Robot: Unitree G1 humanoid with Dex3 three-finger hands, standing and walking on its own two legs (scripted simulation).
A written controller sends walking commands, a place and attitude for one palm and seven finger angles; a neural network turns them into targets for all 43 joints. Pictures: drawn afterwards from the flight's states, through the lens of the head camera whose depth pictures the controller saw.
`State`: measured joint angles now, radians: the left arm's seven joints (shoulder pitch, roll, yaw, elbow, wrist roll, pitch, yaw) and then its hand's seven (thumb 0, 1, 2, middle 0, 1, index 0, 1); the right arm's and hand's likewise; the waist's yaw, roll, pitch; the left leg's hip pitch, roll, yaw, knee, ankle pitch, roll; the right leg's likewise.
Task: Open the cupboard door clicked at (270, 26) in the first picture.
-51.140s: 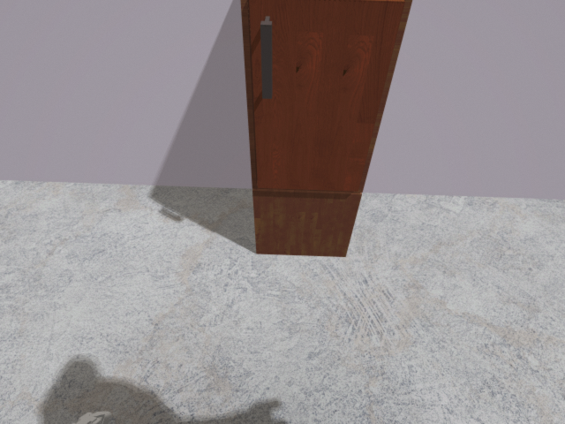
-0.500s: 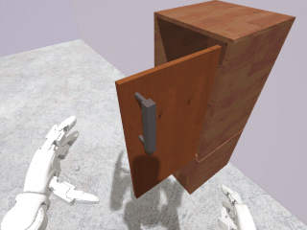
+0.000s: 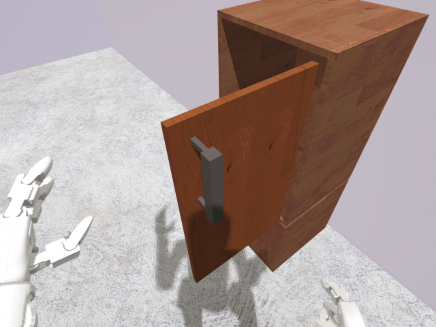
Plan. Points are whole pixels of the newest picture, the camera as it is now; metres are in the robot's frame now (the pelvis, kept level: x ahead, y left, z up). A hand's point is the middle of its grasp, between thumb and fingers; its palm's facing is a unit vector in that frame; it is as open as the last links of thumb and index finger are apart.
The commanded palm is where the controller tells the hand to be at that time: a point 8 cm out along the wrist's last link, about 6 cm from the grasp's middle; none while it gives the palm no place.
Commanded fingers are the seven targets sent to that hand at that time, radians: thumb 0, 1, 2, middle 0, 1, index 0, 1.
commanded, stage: draw the hand back to the body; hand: left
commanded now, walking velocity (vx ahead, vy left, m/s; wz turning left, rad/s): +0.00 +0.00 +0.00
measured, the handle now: (206, 182) +0.34 +0.07 +0.11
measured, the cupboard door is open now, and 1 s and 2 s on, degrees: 90 90 90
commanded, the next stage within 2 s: step back with the hand held close in 0.50 s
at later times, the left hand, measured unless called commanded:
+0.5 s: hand (49, 232) +0.19 +0.27 +0.16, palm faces +0.47 -0.79 -0.39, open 7.4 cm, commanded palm +0.14 +0.30 +0.17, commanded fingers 0.00 0.90 0.90 -0.20 -0.30 -0.20 -0.30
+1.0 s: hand (41, 256) +0.16 +0.26 +0.15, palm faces +0.33 -0.78 -0.53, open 7.4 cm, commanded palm +0.10 +0.31 +0.17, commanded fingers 0.00 0.90 0.90 -0.20 -0.30 -0.20 -0.30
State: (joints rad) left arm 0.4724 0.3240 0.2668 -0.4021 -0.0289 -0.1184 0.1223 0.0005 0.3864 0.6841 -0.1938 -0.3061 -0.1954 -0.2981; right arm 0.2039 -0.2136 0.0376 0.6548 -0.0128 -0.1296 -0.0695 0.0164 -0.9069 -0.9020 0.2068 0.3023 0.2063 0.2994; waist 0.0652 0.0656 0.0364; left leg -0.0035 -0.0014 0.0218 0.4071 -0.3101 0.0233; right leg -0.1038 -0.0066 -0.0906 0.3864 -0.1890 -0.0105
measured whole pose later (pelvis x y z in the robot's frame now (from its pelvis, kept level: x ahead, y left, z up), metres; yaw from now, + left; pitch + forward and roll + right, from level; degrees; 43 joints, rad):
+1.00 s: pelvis -0.05 +0.01 -0.01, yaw +0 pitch +0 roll +0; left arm 0.59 0.43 0.40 -0.52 -0.04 -0.18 0.12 0.01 0.89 0.90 -0.22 -0.31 -0.22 -0.30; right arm 0.17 -0.23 -0.02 0.58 0.01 -0.03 -0.08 0.01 -0.91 -0.90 0.21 0.30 0.21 0.30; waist 0.00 0.01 0.06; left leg -0.25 -0.03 0.04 0.54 -0.29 0.04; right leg -0.35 -0.05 -0.07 0.50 -0.15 0.00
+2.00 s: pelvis -0.26 -0.05 -0.01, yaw +0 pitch +4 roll +1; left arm 0.64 0.46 0.44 -0.55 -0.04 -0.19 0.15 0.01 0.88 0.90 -0.22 -0.31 -0.22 -0.30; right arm 0.23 -0.24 0.00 0.61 0.01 -0.10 -0.08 0.01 -0.91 -0.90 0.21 0.30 0.21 0.30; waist -0.03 -0.04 -0.05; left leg -0.34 0.00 0.06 0.65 -0.30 0.00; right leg -0.25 0.00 -0.03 0.51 -0.32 -0.03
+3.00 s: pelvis -0.32 -0.04 -0.01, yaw +4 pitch -1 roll +0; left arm 0.28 0.20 0.02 0.92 0.00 0.02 0.02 -0.03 0.99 0.90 -0.21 -0.31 -0.21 -0.30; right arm 0.30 -0.20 0.01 0.99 -0.02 0.03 -0.01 0.01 -0.91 -0.90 0.20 0.30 0.20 0.30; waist 0.00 -0.02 0.07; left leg -0.25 0.02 0.01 0.52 -0.26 0.00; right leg -0.24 0.00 -0.12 0.50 -0.25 -0.04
